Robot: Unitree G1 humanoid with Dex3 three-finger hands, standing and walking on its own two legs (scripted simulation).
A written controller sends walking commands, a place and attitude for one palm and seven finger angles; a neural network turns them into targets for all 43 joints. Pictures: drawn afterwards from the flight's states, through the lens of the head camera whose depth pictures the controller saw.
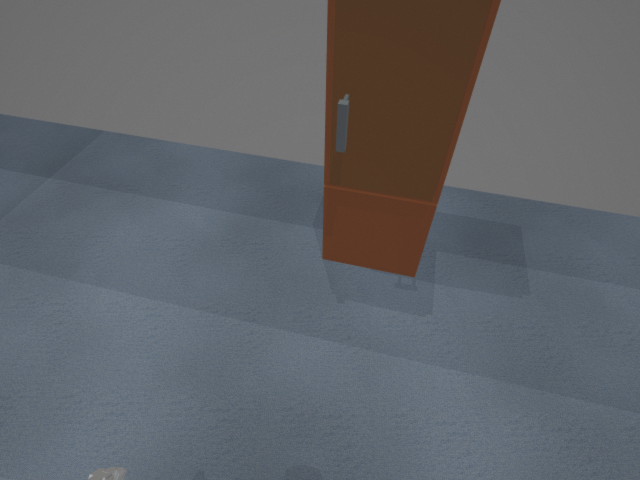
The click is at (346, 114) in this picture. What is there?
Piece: cupboard door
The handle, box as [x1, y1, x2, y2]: [336, 94, 348, 152]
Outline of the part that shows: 348,94 345,94 344,98 340,99 338,102 336,151 343,152 345,149 348,113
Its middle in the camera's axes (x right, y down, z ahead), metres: +0.06 -0.32 +1.09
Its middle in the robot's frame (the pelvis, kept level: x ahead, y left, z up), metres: +1.03 -0.01 -0.10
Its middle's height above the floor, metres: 0.67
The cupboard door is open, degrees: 0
